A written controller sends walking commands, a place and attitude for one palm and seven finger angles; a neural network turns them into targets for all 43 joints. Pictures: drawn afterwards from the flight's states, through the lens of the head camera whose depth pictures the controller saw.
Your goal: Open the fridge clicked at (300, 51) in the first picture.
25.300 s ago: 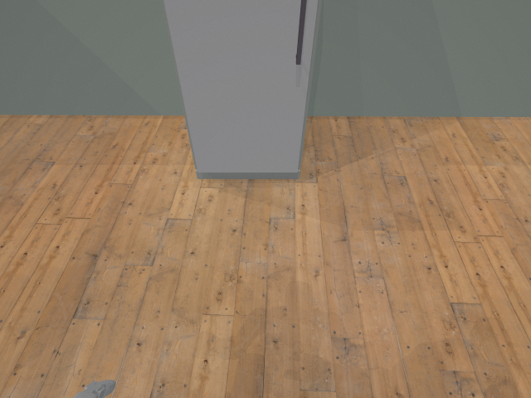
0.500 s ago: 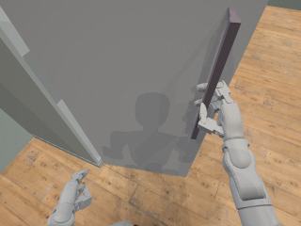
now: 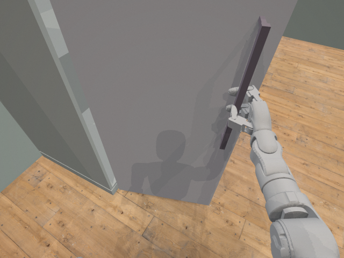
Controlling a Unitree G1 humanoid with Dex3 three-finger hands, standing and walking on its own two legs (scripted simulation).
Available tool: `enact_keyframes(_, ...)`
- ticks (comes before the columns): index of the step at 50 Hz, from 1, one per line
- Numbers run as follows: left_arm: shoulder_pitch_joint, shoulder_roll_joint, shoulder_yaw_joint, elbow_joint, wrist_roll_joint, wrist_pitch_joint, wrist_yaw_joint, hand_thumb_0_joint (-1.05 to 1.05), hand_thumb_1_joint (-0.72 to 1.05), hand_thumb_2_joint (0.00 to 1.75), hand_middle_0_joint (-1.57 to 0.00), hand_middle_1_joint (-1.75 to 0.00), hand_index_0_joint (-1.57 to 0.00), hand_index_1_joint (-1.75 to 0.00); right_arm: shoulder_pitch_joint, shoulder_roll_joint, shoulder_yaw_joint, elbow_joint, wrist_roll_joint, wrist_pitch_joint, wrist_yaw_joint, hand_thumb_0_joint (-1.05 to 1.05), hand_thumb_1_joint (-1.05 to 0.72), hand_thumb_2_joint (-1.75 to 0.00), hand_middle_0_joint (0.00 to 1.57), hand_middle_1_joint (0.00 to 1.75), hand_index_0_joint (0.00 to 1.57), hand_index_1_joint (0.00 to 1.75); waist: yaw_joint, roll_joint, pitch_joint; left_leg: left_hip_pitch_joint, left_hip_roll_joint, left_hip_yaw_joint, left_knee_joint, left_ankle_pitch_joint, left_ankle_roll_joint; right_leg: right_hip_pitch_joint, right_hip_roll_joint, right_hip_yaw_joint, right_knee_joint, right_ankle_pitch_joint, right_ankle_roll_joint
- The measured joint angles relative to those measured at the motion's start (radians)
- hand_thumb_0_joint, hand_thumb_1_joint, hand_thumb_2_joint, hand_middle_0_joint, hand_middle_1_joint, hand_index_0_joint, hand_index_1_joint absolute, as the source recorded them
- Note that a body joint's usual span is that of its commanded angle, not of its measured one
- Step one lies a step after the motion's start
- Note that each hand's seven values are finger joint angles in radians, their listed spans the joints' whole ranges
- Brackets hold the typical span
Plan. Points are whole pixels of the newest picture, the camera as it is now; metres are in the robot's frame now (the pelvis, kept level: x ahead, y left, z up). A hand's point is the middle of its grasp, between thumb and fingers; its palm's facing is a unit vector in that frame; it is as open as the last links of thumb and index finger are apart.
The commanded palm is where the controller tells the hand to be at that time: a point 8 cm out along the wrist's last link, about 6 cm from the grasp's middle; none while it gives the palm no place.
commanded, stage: stop walking and hold the door back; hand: right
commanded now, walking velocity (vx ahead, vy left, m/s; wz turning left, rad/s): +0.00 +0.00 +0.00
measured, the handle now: (237, 97) +0.49 -0.12 +0.13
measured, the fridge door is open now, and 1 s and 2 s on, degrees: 73 74 73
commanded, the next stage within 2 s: loosen the grip on the handle in 0.38 s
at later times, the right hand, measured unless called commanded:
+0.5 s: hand (231, 118) +0.42 -0.10 +0.11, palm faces +0.01 +0.99 -0.17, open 6.6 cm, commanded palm +0.40 -0.15 +0.12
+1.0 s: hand (240, 119) +0.43 -0.12 +0.11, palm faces +0.03 +0.99 -0.17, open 13.7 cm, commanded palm +0.40 -0.17 +0.12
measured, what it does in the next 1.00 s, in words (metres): shifts its weight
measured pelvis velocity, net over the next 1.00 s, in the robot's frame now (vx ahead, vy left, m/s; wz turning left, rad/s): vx -0.01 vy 0.06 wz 0.02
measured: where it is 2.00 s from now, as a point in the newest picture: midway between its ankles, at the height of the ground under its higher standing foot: outside the picture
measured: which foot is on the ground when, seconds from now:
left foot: down 0.00-1.00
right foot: down 0.00-1.00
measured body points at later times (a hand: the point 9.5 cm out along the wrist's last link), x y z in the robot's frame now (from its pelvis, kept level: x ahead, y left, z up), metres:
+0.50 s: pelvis +0.00 +0.03 +0.00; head +0.02 +0.03 +0.45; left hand +0.10 +0.30 -0.10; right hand +0.42 -0.15 +0.13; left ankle +0.00 +0.14 -0.73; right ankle +0.01 -0.06 -0.73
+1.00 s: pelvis -0.01 +0.06 +0.00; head +0.03 +0.06 +0.45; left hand +0.03 +0.34 -0.11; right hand +0.42 -0.17 +0.12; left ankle +0.00 +0.14 -0.73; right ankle +0.01 -0.06 -0.73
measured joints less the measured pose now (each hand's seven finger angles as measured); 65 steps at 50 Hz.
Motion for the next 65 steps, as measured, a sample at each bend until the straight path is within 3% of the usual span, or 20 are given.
enact_keyframes(3,0.024,0.001,0.002,-0.006,0.000,-0.002,-0.006,0.02,0.91,0.90,-0.20,-0.30,-0.20,-0.30,0.009,-0.020,-0.023,-0.003,0.001,-0.003,-0.001,0.01,-0.68,-1.05,0.30,1.19,0.24,1.26,0.017,-0.012,0.005,0.008,-0.020,0.013,-0.030,0.000,0.003,0.004,-0.025,0.008,-0.024,0.019,0.012)
enact_keyframes(6,0.041,-0.002,-0.006,-0.018,-0.005,-0.008,-0.014,0.02,0.91,0.90,-0.20,-0.30,-0.20,-0.30,0.020,-0.044,-0.029,-0.031,0.003,-0.006,0.003,0.00,-0.68,-1.06,0.29,1.21,0.23,1.25,0.004,0.004,0.012,0.067,-0.013,0.023,-0.205,0.114,0.010,-0.008,-0.041,-0.003,0.000,0.009,0.031)
enact_keyframes(8,0.030,0.001,-0.009,-0.015,-0.005,-0.010,-0.014,0.02,0.91,0.90,-0.20,-0.30,-0.20,-0.30,0.029,-0.056,-0.044,-0.043,0.002,-0.017,0.003,0.00,-0.68,-1.07,0.29,1.23,0.21,1.24,0.006,0.003,0.022,0.074,-0.021,0.026,-0.232,0.200,0.017,-0.016,-0.055,-0.004,0.029,-0.007,0.043)
enact_keyframes(12,0.014,0.014,0.006,-0.015,-0.012,-0.009,-0.006,0.02,0.91,0.90,-0.21,-0.30,-0.20,-0.30,0.048,-0.056,-0.069,-0.036,0.001,-0.027,0.007,0.00,-0.67,-1.08,0.29,1.23,0.21,1.25,0.024,-0.007,0.007,0.066,-0.021,0.040,-0.214,0.155,0.027,-0.020,-0.055,0.010,0.020,-0.002,0.066)
enact_keyframes(24,-0.065,0.025,0.007,-0.059,-0.013,-0.015,0.004,0.01,0.91,0.90,-0.20,-0.30,-0.20,-0.30,0.043,-0.057,-0.072,-0.019,-0.006,-0.033,0.019,0.00,-0.65,-1.10,0.30,1.23,0.24,1.26,-0.004,0.008,-0.012,0.059,-0.029,0.031,-0.239,0.171,0.031,-0.014,-0.059,0.001,-0.024,0.023,0.062)
enact_keyframes(25,-0.070,0.017,0.016,-0.071,-0.008,-0.022,-0.006,0.01,0.91,0.90,-0.20,-0.30,-0.20,-0.30,0.032,-0.057,-0.095,-0.033,-0.029,-0.015,0.043,0.00,-0.64,-1.10,0.30,1.22,0.24,1.27,-0.015,0.010,0.004,0.064,-0.035,0.028,-0.243,0.176,0.033,-0.010,-0.066,-0.002,-0.021,0.023,0.064)
enact_keyframes(28,-0.083,-0.011,0.025,-0.061,-0.002,-0.080,-0.046,0.01,0.91,0.90,-0.20,-0.30,-0.20,-0.30,-0.064,-0.102,-0.158,0.052,-0.071,0.042,0.133,-0.01,-0.55,-1.05,0.32,1.22,0.29,1.29,-0.012,0.058,-0.022,0.004,-0.020,0.028,-0.220,0.180,0.047,-0.046,-0.050,-0.003,-0.054,0.061,0.069)
enact_keyframes(31,-0.081,-0.009,0.003,-0.089,0.001,-0.098,-0.075,0.01,0.91,0.90,-0.21,-0.30,-0.20,-0.30,-0.095,-0.137,-0.210,0.086,-0.047,0.075,0.151,-0.01,-0.48,-0.94,0.33,1.22,0.33,1.32,0.015,0.074,-0.050,-0.037,-0.023,0.037,-0.219,0.190,0.057,-0.085,-0.052,0.005,-0.063,0.082,0.079)
enact_keyframes(35,-0.054,0.020,0.006,-0.122,0.003,-0.102,-0.097,0.01,0.91,0.90,-0.21,-0.30,-0.21,-0.30,-0.058,-0.149,-0.225,0.078,-0.021,0.027,0.111,0.00,-0.29,-0.74,0.33,1.24,0.32,1.31,0.036,0.046,-0.061,-0.071,-0.034,0.037,-0.204,0.194,0.065,-0.124,-0.066,0.005,-0.033,0.074,0.082)
enact_keyframes(40,0.002,0.043,0.006,-0.105,-0.006,-0.075,-0.100,0.01,0.91,0.90,-0.21,-0.30,-0.20,-0.30,-0.011,-0.156,-0.216,0.049,-0.019,-0.057,0.109,0.00,0.08,-0.48,0.36,1.28,0.31,1.31,0.033,0.042,-0.066,-0.103,-0.038,0.041,-0.168,0.175,0.072,-0.155,-0.073,0.010,-0.003,0.061,0.086)
enact_keyframes(46,0.037,0.049,0.002,-0.067,-0.024,-0.055,-0.083,0.01,0.91,0.90,-0.20,-0.30,-0.20,-0.30,-0.003,-0.190,-0.207,0.053,-0.008,-0.048,0.151,0.00,0.39,-0.29,0.36,1.28,0.33,1.29,0.031,0.043,-0.056,-0.101,-0.050,0.052,-0.179,0.176,0.080,-0.162,-0.082,0.024,0.003,0.057,0.089)
enact_keyframes(50,0.045,0.049,0.011,-0.061,-0.029,-0.057,-0.074,0.02,0.91,0.90,-0.20,-0.30,-0.20,-0.30,0.004,-0.211,-0.213,0.036,0.013,-0.036,0.174,-0.01,0.48,-0.24,0.34,1.25,0.33,1.25,0.032,0.038,-0.051,-0.097,-0.053,0.052,-0.194,0.181,0.079,-0.163,-0.084,0.026,-0.004,0.057,0.092)
enact_keyframes(56,0.043,0.048,0.017,-0.064,-0.026,-0.067,-0.078,0.02,0.91,0.90,-0.20,-0.30,-0.20,-0.30,0.058,-0.169,-0.198,-0.043,0.038,-0.042,0.172,-0.01,0.53,-0.21,0.30,1.19,0.30,1.20,0.018,0.024,-0.071,-0.085,-0.046,0.050,-0.203,0.174,0.070,-0.151,-0.075,0.024,-0.012,0.049,0.088)
enact_keyframes(65,-0.010,0.026,-0.007,-0.111,-0.027,-0.060,-0.075,0.01,0.91,0.90,-0.20,-0.30,-0.20,-0.30,0.054,-0.182,-0.220,-0.033,0.010,-0.014,0.198,-0.01,0.55,-0.20,0.32,1.19,0.31,1.18,0.017,0.033,-0.086,-0.077,-0.035,0.041,-0.194,0.162,0.056,-0.143,-0.065,0.016,-0.002,0.033,0.075)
